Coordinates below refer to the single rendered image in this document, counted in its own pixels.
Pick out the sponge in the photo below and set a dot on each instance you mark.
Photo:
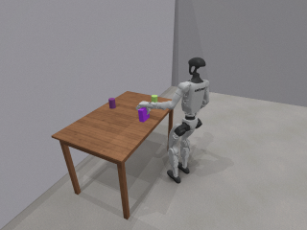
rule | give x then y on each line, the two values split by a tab
142	114

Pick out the right robot foot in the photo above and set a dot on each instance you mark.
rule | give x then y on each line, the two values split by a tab
186	170

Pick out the robot right thigh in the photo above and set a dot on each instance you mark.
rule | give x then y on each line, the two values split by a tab
184	138

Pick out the left robot upper arm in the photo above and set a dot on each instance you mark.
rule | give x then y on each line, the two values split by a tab
182	88

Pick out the robot left forearm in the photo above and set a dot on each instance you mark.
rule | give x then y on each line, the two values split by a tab
159	105

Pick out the left robot hand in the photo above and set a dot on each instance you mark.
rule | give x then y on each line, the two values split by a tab
143	104

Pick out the table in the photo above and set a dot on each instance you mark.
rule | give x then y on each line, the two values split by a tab
112	134

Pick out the right robot upper arm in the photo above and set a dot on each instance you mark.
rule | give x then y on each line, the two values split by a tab
206	93

